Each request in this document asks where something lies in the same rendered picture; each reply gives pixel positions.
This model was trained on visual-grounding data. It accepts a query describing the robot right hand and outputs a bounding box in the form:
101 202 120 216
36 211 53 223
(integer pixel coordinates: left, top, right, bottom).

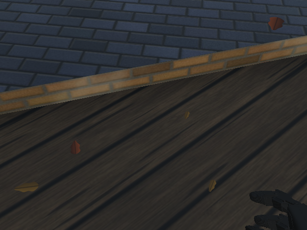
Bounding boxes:
245 189 307 230

